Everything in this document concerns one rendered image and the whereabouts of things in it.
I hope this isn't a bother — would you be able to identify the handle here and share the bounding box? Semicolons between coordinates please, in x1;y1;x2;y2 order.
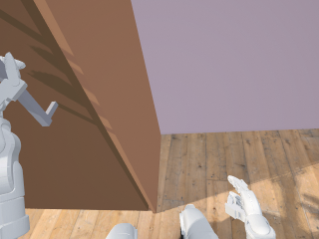
0;60;58;126

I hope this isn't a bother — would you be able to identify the right robot hand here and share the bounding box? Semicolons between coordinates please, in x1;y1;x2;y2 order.
224;175;262;222

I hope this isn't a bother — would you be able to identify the robot right shin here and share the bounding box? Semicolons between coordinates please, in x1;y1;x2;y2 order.
183;204;195;239

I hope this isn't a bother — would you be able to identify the robot right thigh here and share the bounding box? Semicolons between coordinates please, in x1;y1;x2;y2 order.
179;208;218;239

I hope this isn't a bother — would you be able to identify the robot right forearm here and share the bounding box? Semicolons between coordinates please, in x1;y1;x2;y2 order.
244;214;276;239

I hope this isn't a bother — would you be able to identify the left robot hand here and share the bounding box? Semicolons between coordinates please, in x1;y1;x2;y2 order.
0;52;28;118

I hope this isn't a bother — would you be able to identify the robot left forearm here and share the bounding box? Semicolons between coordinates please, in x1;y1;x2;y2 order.
0;118;30;239

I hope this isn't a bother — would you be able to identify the wardrobe door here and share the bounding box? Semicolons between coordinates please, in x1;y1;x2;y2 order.
0;0;149;211

